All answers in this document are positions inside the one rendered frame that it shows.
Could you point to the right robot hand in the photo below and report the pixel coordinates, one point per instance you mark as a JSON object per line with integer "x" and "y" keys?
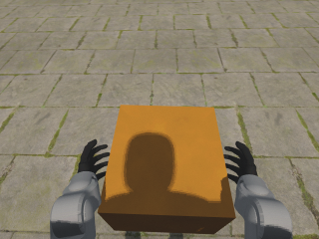
{"x": 245, "y": 161}

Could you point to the left robot hand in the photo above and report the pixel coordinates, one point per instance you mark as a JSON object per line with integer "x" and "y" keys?
{"x": 88, "y": 160}

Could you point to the carton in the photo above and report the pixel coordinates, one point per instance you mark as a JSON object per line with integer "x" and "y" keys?
{"x": 166, "y": 172}

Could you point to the robot left forearm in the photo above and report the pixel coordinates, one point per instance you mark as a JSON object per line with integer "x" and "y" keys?
{"x": 73, "y": 214}

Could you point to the robot right forearm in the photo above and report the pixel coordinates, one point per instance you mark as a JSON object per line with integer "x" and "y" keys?
{"x": 264, "y": 216}

